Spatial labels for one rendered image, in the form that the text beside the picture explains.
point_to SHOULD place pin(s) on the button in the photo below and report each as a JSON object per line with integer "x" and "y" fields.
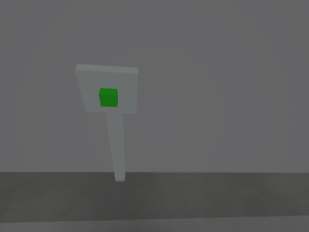
{"x": 108, "y": 97}

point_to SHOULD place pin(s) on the panel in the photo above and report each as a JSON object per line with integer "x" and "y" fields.
{"x": 90, "y": 79}

